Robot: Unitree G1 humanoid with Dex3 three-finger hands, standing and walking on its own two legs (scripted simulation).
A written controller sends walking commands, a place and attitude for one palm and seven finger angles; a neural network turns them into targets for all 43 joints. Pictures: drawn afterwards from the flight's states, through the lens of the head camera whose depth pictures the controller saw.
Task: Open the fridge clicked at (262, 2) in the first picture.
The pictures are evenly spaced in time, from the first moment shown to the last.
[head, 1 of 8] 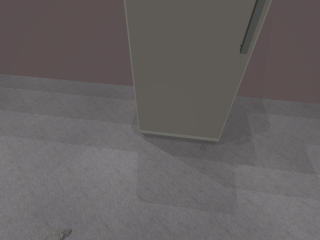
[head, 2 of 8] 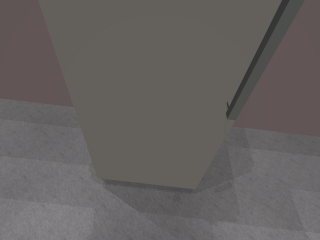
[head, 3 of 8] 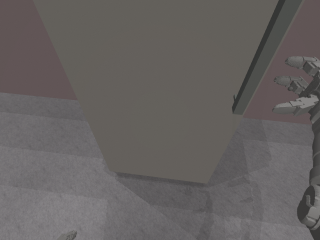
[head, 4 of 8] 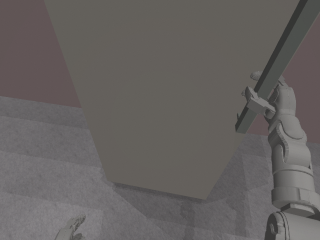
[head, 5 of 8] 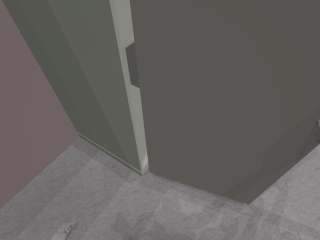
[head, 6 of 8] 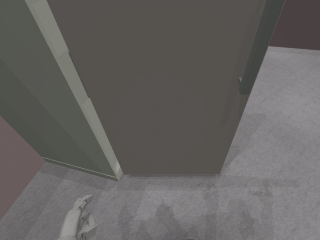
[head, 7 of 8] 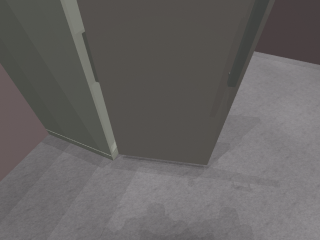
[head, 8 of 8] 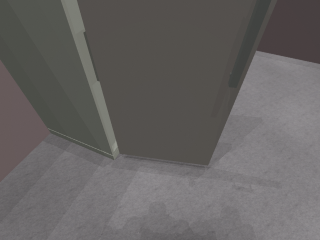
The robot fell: no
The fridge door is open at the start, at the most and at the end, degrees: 0 84 75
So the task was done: yes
